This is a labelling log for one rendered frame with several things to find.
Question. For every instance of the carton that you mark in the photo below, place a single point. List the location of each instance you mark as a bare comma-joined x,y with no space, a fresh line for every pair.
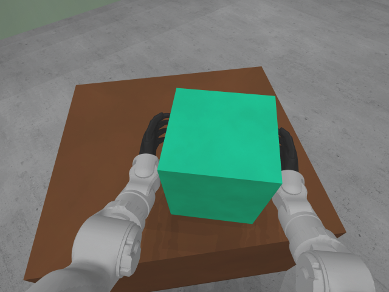
221,155

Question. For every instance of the left robot upper arm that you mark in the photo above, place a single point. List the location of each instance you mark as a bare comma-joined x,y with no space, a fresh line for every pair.
106,250

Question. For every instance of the left robot hand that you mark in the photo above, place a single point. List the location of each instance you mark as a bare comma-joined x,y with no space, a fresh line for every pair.
151,139

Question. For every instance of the robot right forearm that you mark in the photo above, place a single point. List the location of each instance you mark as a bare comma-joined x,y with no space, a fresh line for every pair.
300,223

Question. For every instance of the right robot upper arm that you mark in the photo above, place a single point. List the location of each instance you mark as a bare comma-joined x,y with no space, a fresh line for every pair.
327,271

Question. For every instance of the pedestal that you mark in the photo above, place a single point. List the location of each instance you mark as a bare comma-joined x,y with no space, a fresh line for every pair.
102,136

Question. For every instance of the right robot hand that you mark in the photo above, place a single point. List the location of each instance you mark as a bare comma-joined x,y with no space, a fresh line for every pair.
288,154

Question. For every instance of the robot left forearm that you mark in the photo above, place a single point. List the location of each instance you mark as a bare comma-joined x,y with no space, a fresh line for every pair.
136,200

